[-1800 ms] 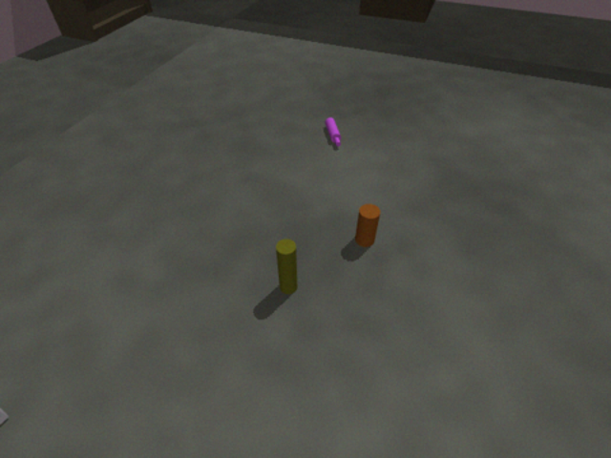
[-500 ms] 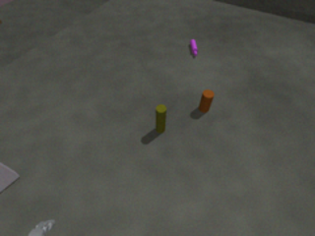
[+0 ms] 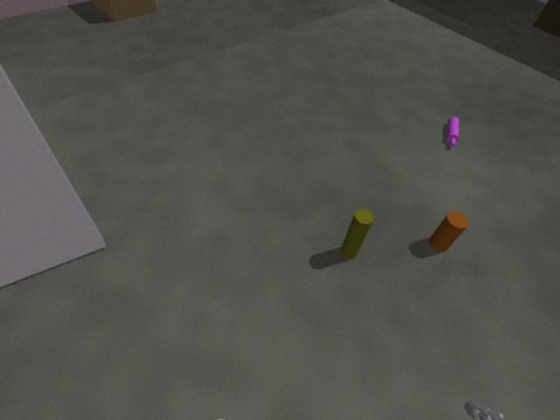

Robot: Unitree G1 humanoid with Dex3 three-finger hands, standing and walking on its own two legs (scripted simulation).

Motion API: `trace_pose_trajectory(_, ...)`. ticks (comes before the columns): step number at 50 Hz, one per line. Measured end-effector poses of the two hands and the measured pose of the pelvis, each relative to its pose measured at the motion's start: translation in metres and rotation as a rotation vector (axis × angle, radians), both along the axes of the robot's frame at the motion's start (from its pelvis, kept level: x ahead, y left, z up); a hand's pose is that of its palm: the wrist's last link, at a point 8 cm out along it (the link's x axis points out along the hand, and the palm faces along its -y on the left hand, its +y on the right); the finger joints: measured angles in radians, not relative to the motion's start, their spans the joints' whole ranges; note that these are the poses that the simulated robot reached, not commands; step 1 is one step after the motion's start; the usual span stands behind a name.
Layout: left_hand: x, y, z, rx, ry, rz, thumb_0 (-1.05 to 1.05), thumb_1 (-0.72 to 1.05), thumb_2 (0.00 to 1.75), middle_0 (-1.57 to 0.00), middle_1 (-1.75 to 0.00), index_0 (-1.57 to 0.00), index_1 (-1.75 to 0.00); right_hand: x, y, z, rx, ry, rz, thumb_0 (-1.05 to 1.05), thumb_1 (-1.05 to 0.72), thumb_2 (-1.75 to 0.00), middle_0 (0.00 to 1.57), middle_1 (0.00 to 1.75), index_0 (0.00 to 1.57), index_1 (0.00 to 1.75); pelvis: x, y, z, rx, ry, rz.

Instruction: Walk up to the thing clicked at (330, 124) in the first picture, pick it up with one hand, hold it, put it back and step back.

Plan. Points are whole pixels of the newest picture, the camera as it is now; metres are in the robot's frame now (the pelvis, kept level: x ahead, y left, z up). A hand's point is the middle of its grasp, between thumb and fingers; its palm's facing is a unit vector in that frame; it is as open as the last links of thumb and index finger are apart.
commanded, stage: walk up
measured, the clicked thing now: (453, 132) +1.68 -1.00 -0.72
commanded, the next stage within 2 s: stand in 1.34 s
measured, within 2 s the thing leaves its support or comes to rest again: neither
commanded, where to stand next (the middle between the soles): +0.06 -0.01 m, yaw +15 degrees
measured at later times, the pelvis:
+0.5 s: pelvis -0.01 -0.03 +0.01, yaw +11 degrees
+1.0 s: pelvis +0.00 -0.01 +0.01, yaw +17 degrees
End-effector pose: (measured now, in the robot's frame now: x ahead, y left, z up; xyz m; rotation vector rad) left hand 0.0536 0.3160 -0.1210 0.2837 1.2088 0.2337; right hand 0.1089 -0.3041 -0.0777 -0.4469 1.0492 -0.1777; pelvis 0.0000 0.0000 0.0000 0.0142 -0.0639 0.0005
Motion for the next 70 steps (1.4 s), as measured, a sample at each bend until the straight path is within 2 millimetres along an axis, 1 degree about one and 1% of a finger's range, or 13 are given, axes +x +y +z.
trace_pose_trajectory(4, -0.012, -0.003, 0.006, -0.022, -0.008, 0.033, 0.01, 0.91, 0.90, -0.20, -0.30, -0.21, -0.30, 0.013, 0.006, 0.009, -0.003, -0.016, 0.038, 0.01, -0.90, -0.90, 0.21, 0.30, 0.20, 0.30, 0.001, 0.000, 0.007, -0.021, 0.008, 0.040)
trace_pose_trajectory(8, -0.027, -0.004, 0.013, 0.003, -0.004, 0.059, 0.01, 0.91, 0.90, -0.20, -0.30, -0.21, -0.30, 0.026, 0.004, 0.008, 0.010, -0.035, 0.077, 0.01, -0.90, -0.90, 0.21, 0.30, 0.21, 0.30, -0.001, -0.006, 0.008, -0.026, 0.016, 0.075)
trace_pose_trajectory(15, -0.058, -0.011, 0.031, 0.128, -0.013, 0.112, 0.01, 0.91, 0.90, -0.21, -0.30, -0.21, -0.30, 0.042, -0.016, -0.021, 0.062, -0.031, 0.120, 0.01, -0.90, -0.90, 0.21, 0.30, 0.20, 0.30, -0.009, -0.028, -0.004, -0.047, 0.015, 0.131)
trace_pose_trajectory(19, -0.079, -0.017, 0.050, 0.164, -0.009, 0.138, 0.01, 0.91, 0.90, -0.21, -0.30, -0.21, -0.30, 0.041, -0.013, -0.029, 0.093, 0.018, 0.129, 0.01, -0.90, -0.90, 0.21, 0.30, 0.20, 0.30, -0.011, -0.033, 0.004, -0.005, 0.011, 0.150)
trace_pose_trajectory(23, -0.089, -0.016, 0.067, 0.183, -0.012, 0.161, 0.01, 0.91, 0.90, -0.21, -0.30, -0.21, -0.30, 0.033, -0.010, -0.029, 0.120, 0.064, 0.152, 0.01, -0.90, -0.90, 0.21, 0.30, 0.20, 0.30, -0.012, -0.030, 0.014, 0.012, 0.023, 0.184)
trace_pose_trajectory(28, -0.092, -0.003, 0.065, 0.176, -0.031, 0.160, 0.01, 0.90, 0.90, -0.21, -0.30, -0.21, -0.30, 0.020, -0.004, -0.033, 0.099, 0.146, 0.179, 0.01, -0.90, -0.90, 0.21, 0.30, 0.20, 0.30, -0.013, -0.021, 0.012, -0.004, 0.032, 0.225)
trace_pose_trajectory(33, -0.095, 0.015, 0.033, 0.129, -0.031, 0.203, 0.01, 0.90, 0.90, -0.21, -0.30, -0.21, -0.30, 0.017, 0.012, -0.031, 0.045, 0.153, 0.194, 0.01, -0.90, -0.90, 0.21, 0.30, 0.20, 0.30, -0.012, -0.008, -0.001, 0.022, 0.020, 0.246)
trace_pose_trajectory(38, -0.088, 0.004, 0.015, 0.046, -0.012, 0.236, 0.01, 0.91, 0.90, -0.20, -0.30, -0.21, -0.30, 0.024, 0.023, -0.017, 0.028, 0.113, 0.204, 0.01, -0.90, -0.90, 0.21, 0.30, 0.20, 0.30, -0.005, -0.002, 0.003, -0.007, 0.023, 0.272)
trace_pose_trajectory(43, -0.078, -0.011, 0.007, 0.013, -0.034, 0.232, 0.01, 0.91, 0.90, -0.21, -0.30, -0.21, -0.30, 0.047, 0.025, -0.016, 0.027, 0.065, 0.219, 0.01, -0.90, -0.90, 0.21, 0.30, 0.20, 0.30, -0.003, -0.006, 0.001, -0.024, 0.017, 0.274)
trace_pose_trajectory(47, -0.077, -0.021, 0.009, 0.001, -0.032, 0.229, 0.01, 0.91, 0.90, -0.21, -0.30, -0.21, -0.30, 0.064, 0.032, -0.017, 0.049, 0.042, 0.220, 0.01, -0.90, -0.90, 0.21, 0.30, 0.20, 0.30, -0.002, -0.008, 0.004, -0.035, 0.013, 0.288)
trace_pose_trajectory(54, -0.069, -0.017, 0.020, 0.010, -0.051, 0.255, 0.01, 0.91, 0.90, -0.21, -0.30, -0.21, -0.30, 0.078, 0.046, -0.017, 0.087, 0.041, 0.263, 0.01, -0.90, -0.90, 0.21, 0.30, 0.20, 0.30, 0.001, -0.009, 0.011, -0.027, 0.014, 0.298)
trace_pose_trajectory(61, -0.066, -0.010, 0.030, 0.030, -0.052, 0.276, 0.01, 0.91, 0.90, -0.21, -0.30, -0.21, -0.30, 0.079, 0.050, -0.017, 0.098, 0.072, 0.273, 0.01, -0.90, -0.90, 0.21, 0.30, 0.20, 0.30, 0.001, -0.012, 0.017, -0.025, 0.015, 0.308)
trace_pose_trajectory(70, -0.067, -0.012, 0.032, 0.021, -0.023, 0.287, 0.01, 0.91, 0.90, -0.20, -0.30, -0.21, -0.30, 0.071, 0.040, -0.014, 0.078, 0.120, 0.252, 0.01, -0.90, -0.90, 0.21, 0.30, 0.20, 0.30, 0.002, -0.013, 0.024, -0.022, 0.009, 0.309)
